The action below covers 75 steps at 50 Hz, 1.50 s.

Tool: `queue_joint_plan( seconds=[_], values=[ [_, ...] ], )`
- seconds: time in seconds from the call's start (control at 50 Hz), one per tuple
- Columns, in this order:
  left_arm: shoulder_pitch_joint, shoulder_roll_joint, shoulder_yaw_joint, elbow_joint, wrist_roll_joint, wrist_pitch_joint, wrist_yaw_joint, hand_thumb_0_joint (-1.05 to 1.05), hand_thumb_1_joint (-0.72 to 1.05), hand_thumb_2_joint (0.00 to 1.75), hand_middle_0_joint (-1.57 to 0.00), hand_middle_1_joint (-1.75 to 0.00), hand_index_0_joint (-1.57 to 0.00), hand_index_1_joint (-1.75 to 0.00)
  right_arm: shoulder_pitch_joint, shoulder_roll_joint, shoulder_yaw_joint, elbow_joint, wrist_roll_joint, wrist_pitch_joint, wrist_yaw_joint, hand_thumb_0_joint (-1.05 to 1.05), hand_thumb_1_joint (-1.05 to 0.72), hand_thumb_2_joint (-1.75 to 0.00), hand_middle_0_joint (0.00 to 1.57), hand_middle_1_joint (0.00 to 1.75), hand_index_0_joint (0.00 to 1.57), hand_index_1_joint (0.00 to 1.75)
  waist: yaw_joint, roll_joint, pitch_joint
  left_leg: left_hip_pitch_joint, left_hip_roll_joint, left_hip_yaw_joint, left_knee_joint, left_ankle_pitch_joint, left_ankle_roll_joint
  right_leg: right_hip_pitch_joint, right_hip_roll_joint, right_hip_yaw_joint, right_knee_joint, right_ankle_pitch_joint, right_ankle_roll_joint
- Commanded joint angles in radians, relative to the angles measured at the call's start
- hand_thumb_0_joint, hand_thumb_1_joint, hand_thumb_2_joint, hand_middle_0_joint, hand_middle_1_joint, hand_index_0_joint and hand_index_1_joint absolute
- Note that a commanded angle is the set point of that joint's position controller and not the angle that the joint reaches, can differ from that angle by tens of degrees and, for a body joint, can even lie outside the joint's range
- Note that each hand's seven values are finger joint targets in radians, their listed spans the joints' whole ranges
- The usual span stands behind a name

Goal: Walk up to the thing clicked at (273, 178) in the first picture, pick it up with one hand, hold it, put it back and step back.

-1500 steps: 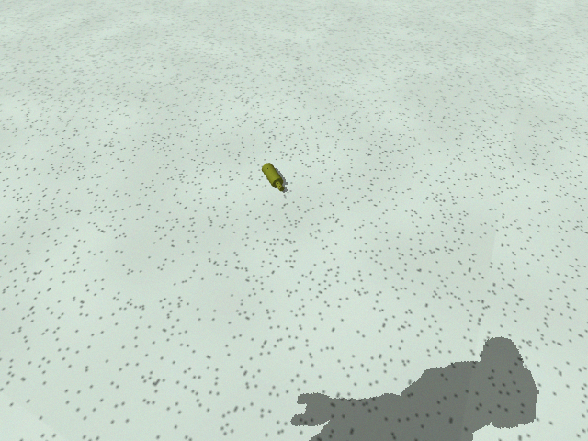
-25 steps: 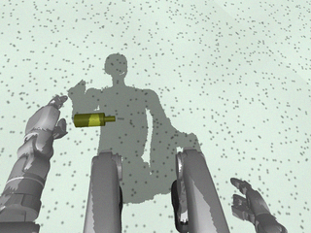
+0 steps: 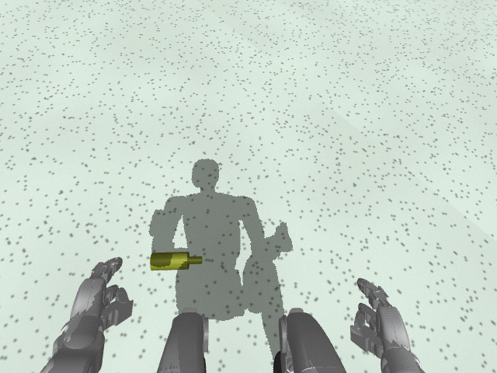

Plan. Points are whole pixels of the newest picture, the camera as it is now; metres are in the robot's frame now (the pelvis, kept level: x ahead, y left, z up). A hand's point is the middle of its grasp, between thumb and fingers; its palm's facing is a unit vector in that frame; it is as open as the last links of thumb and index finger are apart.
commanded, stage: home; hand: left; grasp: from above
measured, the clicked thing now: (177, 260) +0.47 +0.21 -0.61
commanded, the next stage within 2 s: none
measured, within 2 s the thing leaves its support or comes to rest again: neither
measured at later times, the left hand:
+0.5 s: hand (106, 323) +0.19 +0.19 +0.03, palm faces +0.09 -0.98 -0.19, open 7.3 cm
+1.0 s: hand (110, 323) +0.19 +0.18 +0.03, palm faces +0.08 -0.98 -0.20, open 7.3 cm
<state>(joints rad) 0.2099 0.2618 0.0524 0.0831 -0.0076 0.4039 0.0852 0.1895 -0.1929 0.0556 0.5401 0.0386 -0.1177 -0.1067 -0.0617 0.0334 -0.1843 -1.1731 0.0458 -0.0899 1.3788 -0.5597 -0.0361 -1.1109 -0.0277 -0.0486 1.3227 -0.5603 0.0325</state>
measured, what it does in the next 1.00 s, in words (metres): rises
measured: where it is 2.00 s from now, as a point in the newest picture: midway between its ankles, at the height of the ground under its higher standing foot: outside the picture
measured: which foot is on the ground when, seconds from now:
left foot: down 0.00-1.00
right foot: down 0.00-1.00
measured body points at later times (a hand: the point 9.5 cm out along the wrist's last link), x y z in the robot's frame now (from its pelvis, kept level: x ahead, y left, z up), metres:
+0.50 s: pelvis +0.04 +0.00 +0.07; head +0.05 +0.00 +0.52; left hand +0.19 +0.24 +0.05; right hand +0.21 -0.24 +0.02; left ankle +0.05 +0.13 -0.60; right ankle +0.04 -0.14 -0.60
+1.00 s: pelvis +0.03 +0.00 +0.08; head +0.04 +0.00 +0.53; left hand +0.19 +0.23 +0.05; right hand +0.19 -0.25 +0.01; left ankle +0.05 +0.13 -0.60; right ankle +0.04 -0.14 -0.60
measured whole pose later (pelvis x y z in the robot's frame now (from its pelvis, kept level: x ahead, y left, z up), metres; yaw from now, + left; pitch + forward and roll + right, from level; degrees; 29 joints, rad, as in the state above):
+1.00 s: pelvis +0.03 +0.00 +0.08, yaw +1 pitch +9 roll -2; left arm 0.50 0.22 0.04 -0.13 -0.06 0.47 0.02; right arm 0.30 -0.22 0.03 0.55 0.00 -0.26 -0.19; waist -0.04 0.04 -0.17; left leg -0.70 0.05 -0.07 1.01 -0.48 -0.03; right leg -0.64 -0.03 -0.05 0.95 -0.47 0.03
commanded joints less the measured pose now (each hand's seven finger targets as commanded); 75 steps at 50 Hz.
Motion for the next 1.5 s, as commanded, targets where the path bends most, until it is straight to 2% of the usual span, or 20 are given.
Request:
queue_joint_plan(
  seconds=[0.0,0.1,0.16,0.3,0.32,0.4,0.44,0.56,0.7,0.96,1.08,1.12,1.16,1.24,1.26,1.28,1.36,1.42,1.46,1.48],
  values=[
    [0.035,0.09,0.066,-0.256,-0.037,-0.017,0.007,0.0,0.9,0.9,-0.2,-0.3,-0.2,-0.3,0.02,-0.139,-0.06,-0.14,-0.002,-0.082,-0.056,0.0,-0.9,-0.9,0.2,0.3,0.2,0.3,-0.003,0.069,-0.245,0.386,-0.028,0.011,-0.336,0.187,0.037,0.287,0.039,0.007,-0.312,0.203,-0.043],
    [0.172,0.065,0.065,-0.343,-0.061,0.01,-0.005,0.0,0.9,0.9,-0.2,-0.3,-0.2,-0.3,0.051,-0.129,-0.062,-0.164,-0.01,-0.11,-0.081,0.0,-0.9,-0.9,0.2,0.3,0.2,0.3,0.009,0.069,-0.179,0.487,-0.034,0.037,-0.425,0.28,0.036,0.408,0.044,-0.005,-0.424,0.284,-0.036],
    [0.247,0.054,0.056,-0.386,-0.057,0.023,-0.013,0.0,0.9,0.9,-0.2,-0.3,-0.2,-0.3,0.058,-0.127,-0.062,-0.172,-0.015,-0.124,-0.088,0.0,-0.9,-0.9,0.2,0.3,0.2,0.3,0.013,0.048,-0.15,0.529,-0.034,0.04,-0.461,0.329,0.036,0.454,0.049,-0.017,-0.458,0.32,-0.035],
    [0.302,0.045,0.046,-0.415,-0.051,0.035,-0.044,0.0,0.9,0.9,-0.2,-0.3,-0.2,-0.3,0.047,-0.14,-0.074,-0.182,-0.025,-0.156,-0.092,0.0,-0.9,-0.9,0.2,0.3,0.2,0.3,0.014,0.004,-0.037,0.551,-0.036,0.047,-0.53,0.261,0.043,0.472,0.052,-0.033,-0.527,0.25,-0.03],
    [0.281,0.044,0.037,-0.421,-0.049,0.033,-0.05,0.0,0.9,0.9,-0.2,-0.3,-0.2,-0.3,0.049,-0.142,-0.078,-0.18,-0.028,-0.162,-0.092,0.0,-0.9,-0.9,0.2,0.3,0.2,0.3,0.001,0.018,-0.035,0.558,-0.039,0.052,-0.529,0.264,0.042,0.465,0.052,-0.031,-0.529,0.251,-0.029],
    [0.254,0.045,0.036,-0.406,-0.046,0.024,-0.065,0.0,0.9,0.9,-0.2,-0.3,-0.2,-0.3,0.049,-0.15,-0.082,-0.173,-0.033,-0.181,-0.09,0.0,-0.9,-0.9,0.2,0.3,0.2,0.3,-0.002,0.009,-0.017,0.566,-0.038,0.047,-0.536,0.254,0.041,0.462,0.049,-0.033,-0.531,0.241,-0.027],
    [0.247,0.056,0.046,-0.404,-0.043,0.019,-0.068,0.0,0.9,0.9,-0.2,-0.3,-0.2,-0.3,0.041,-0.152,-0.083,-0.171,-0.034,-0.187,-0.089,0.0,-0.9,-0.9,0.2,0.3,0.2,0.3,0.011,0.017,-0.017,0.568,-0.04,0.047,-0.54,0.245,0.042,0.466,0.046,-0.032,-0.533,0.234,-0.026],
    [0.251,0.059,0.043,-0.415,-0.037,0.014,-0.068,0.0,0.9,0.9,-0.2,-0.3,-0.2,-0.3,0.029,-0.148,-0.08,-0.164,-0.038,-0.199,-0.088,0.0,-0.9,-0.9,0.2,0.3,0.2,0.3,0.012,0.018,-0.05,0.587,-0.044,0.053,-0.523,0.292,0.042,0.491,0.043,-0.025,-0.53,0.283,-0.023],
    [0.268,0.061,0.051,-0.408,-0.037,0.012,-0.063,0.0,0.9,0.9,-0.2,-0.3,-0.2,-0.3,0.024,-0.147,-0.077,-0.162,-0.038,-0.202,-0.09,0.0,-0.9,-0.9,0.2,0.3,0.2,0.3,0.024,0.008,-0.051,0.577,-0.046,0.055,-0.523,0.276,0.044,0.5,0.042,-0.024,-0.536,0.269,-0.023],
    [0.262,0.061,0.044,-0.408,-0.039,0.011,-0.061,0.0,0.9,0.9,-0.2,-0.3,-0.2,-0.3,0.031,-0.149,-0.08,-0.153,-0.036,-0.203,-0.095,0.0,-0.9,-0.9,0.2,0.3,0.2,0.3,0.025,0.012,-0.051,0.581,-0.042,0.057,-0.529,0.283,0.043,0.501,0.045,-0.024,-0.535,0.272,-0.025],
    [0.263,0.054,0.036,-0.393,-0.038,0.012,-0.065,0.0,0.9,0.9,-0.2,-0.3,-0.2,-0.3,0.031,-0.152,-0.081,-0.151,-0.037,-0.205,-0.094,0.0,-0.9,-0.9,0.2,0.3,0.2,0.3,0.019,0.026,-0.02,0.577,-0.038,0.052,-0.546,0.238,0.041,0.481,0.047,-0.025,-0.536,0.229,-0.026],
    [0.249,0.069,0.053,-0.411,-0.038,0.01,-0.063,0.0,0.9,0.9,-0.2,-0.3,-0.2,-0.3,0.028,-0.152,-0.082,-0.148,-0.037,-0.207,-0.094,0.0,-0.9,-0.9,0.2,0.3,0.2,0.3,0.026,0.023,-0.022,0.572,-0.036,0.05,-0.551,0.227,0.04,0.486,0.049,-0.028,-0.536,0.216,-0.027],
    [0.257,0.053,0.034,-0.4,-0.039,0.014,-0.065,0.0,0.9,0.9,-0.2,-0.3,-0.2,-0.3,0.024,-0.148,-0.078,-0.16,-0.035,-0.207,-0.094,0.0,-0.9,-0.9,0.2,0.3,0.2,0.3,0.02,0.006,-0.026,0.565,-0.043,0.057,-0.54,0.215,0.044,0.483,0.045,-0.022,-0.551,0.207,-0.024],
    [0.245,0.078,0.057,-0.434,-0.042,0.011,-0.064,0.0,0.9,0.9,-0.2,-0.3,-0.2,-0.3,0.03,-0.149,-0.081,-0.152,-0.036,-0.21,-0.095,0.0,-0.9,-0.9,0.2,0.3,0.2,0.3,0.023,0.009,-0.036,0.566,-0.043,0.06,-0.537,0.214,0.046,0.491,0.043,-0.019,-0.549,0.21,-0.023],
    [0.272,0.059,0.041,-0.381,-0.039,0.016,-0.065,0.0,0.9,0.9,-0.2,-0.3,-0.2,-0.3,0.029,-0.15,-0.079,-0.148,-0.036,-0.208,-0.095,0.0,-0.9,-0.9,0.2,0.3,0.2,0.3,0.021,0.004,-0.016,0.562,-0.042,0.062,-0.54,0.204,0.046,0.483,0.044,-0.02,-0.55,0.201,-0.023],
    [0.242,0.069,0.043,-0.422,-0.04,0.011,-0.065,0.0,0.9,0.9,-0.2,-0.3,-0.2,-0.3,0.029,-0.15,-0.079,-0.152,-0.035,-0.207,-0.095,0.0,-0.9,-0.9,0.2,0.3,0.2,0.3,0.019,0.006,-0.018,0.558,-0.043,0.061,-0.541,0.194,0.046,0.478,0.044,-0.02,-0.551,0.19,-0.023],
    [0.246,0.081,0.053,-0.439,-0.04,0.008,-0.061,0.0,0.9,0.9,-0.2,-0.3,-0.2,-0.3,0.031,-0.148,-0.079,-0.152,-0.036,-0.206,-0.097,0.0,-0.9,-0.9,0.2,0.3,0.2,0.3,0.023,0.014,-0.042,0.565,-0.043,0.06,-0.535,0.216,0.046,0.49,0.044,-0.019,-0.544,0.211,-0.025],
    [0.277,0.047,0.026,-0.4,-0.039,0.015,-0.062,0.0,0.9,0.9,-0.2,-0.3,-0.2,-0.3,0.025,-0.146,-0.079,-0.161,-0.034,-0.204,-0.098,0.0,-0.9,-0.9,0.2,0.3,0.2,0.3,0.018,-0.004,-0.047,0.569,-0.042,0.06,-0.529,0.245,0.046,0.492,0.044,-0.02,-0.542,0.237,-0.025],
    [0.24,0.088,0.061,-0.452,-0.039,0.008,-0.057,0.0,0.9,0.9,-0.2,-0.3,-0.2,-0.3,0.033,-0.148,-0.081,-0.153,-0.036,-0.203,-0.099,0.0,-0.9,-0.9,0.2,0.3,0.2,0.3,0.027,0.016,-0.05,0.569,-0.045,0.065,-0.526,0.24,0.045,0.496,0.041,-0.017,-0.546,0.231,-0.025],
    [0.246,0.081,0.047,-0.433,-0.036,0.009,-0.058,0.0,0.9,0.9,-0.2,-0.3,-0.2,-0.3,0.036,-0.147,-0.08,-0.148,-0.037,-0.206,-0.1,0.0,-0.9,-0.9,0.2,0.3,0.2,0.3,0.019,0.009,-0.047,0.574,-0.044,0.062,-0.526,0.247,0.045,0.498,0.043,-0.018,-0.541,0.24,-0.023]
  ],
)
